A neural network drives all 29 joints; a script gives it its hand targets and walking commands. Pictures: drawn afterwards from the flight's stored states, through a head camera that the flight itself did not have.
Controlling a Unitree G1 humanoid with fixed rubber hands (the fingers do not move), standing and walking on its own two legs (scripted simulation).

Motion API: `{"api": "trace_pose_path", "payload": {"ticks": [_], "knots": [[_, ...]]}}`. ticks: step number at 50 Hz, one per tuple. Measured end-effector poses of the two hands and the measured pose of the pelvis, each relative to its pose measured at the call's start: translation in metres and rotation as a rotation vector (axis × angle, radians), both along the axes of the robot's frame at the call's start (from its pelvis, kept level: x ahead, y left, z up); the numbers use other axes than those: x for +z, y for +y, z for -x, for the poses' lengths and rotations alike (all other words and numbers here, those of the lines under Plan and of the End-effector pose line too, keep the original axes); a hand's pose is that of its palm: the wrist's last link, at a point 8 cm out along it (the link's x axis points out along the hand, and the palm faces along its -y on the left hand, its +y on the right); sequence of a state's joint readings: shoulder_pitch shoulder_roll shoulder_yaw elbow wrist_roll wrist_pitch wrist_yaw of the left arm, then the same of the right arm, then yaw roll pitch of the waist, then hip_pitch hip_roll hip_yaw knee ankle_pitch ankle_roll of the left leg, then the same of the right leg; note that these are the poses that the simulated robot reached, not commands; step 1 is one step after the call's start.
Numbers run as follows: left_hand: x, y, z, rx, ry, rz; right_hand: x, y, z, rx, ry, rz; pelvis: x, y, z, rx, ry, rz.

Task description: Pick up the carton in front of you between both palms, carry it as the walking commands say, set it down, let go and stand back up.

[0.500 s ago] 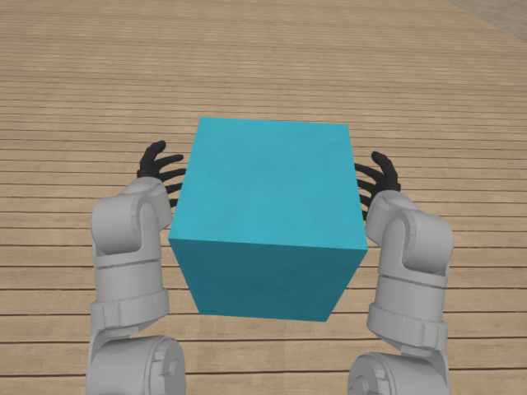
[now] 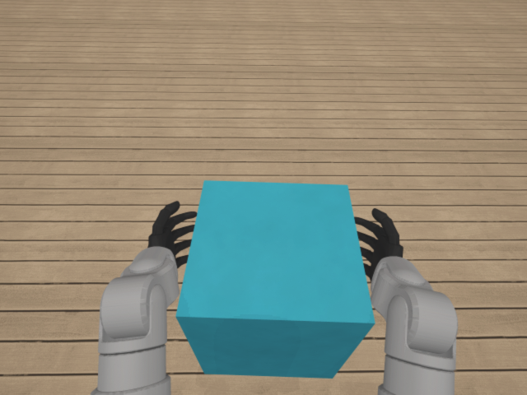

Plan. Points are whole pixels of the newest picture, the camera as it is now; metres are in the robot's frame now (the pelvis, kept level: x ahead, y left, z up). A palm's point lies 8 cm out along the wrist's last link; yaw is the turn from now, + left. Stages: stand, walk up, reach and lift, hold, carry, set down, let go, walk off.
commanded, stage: carry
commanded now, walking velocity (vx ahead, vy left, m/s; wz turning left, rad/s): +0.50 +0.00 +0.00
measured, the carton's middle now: (271, 284) +0.30 +0.00 +0.01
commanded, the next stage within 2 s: none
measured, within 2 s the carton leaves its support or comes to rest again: neither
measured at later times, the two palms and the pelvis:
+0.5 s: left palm (211, 147) +0.54 +0.12 +0.08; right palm (368, 156) +0.54 -0.18 +0.08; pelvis +0.32 -0.02 -0.02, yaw +0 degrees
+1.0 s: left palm (212, 102) +0.71 +0.14 +0.08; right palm (346, 105) +0.70 -0.16 +0.09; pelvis +0.46 -0.01 +0.00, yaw +0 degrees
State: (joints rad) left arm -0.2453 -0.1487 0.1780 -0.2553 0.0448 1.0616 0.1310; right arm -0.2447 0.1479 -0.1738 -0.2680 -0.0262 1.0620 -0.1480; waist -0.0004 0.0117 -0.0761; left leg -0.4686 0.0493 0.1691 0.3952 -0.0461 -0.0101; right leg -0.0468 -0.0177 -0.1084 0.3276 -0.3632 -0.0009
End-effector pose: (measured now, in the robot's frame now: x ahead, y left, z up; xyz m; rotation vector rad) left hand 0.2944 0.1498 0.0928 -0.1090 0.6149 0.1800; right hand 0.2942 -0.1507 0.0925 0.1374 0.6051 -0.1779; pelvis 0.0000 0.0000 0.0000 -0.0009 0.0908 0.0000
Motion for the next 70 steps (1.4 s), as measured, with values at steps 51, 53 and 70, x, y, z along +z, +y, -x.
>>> {"api": "trace_pose_path", "payload": {"ticks": [51, 53, 70], "knots": [[-0.016, -0.007, -0.415, -0.046, 0.069, -0.036, -0.010, -0.007, -0.413, 0.039, 0.068, 0.083, 0.000, -0.006, -0.466, 0.000, -0.043, -0.001], [-0.024, -0.005, -0.421, -0.048, 0.091, -0.045, -0.019, -0.004, -0.420, 0.048, 0.089, 0.082, -0.001, -0.004, -0.470, -0.002, -0.041, -0.001], [-0.059, 0.001, -0.452, -0.090, 0.098, -0.119, -0.057, 0.002, -0.451, 0.094, 0.096, 0.146, -0.002, 0.002, -0.467, -0.006, -0.046, 0.003]]}}
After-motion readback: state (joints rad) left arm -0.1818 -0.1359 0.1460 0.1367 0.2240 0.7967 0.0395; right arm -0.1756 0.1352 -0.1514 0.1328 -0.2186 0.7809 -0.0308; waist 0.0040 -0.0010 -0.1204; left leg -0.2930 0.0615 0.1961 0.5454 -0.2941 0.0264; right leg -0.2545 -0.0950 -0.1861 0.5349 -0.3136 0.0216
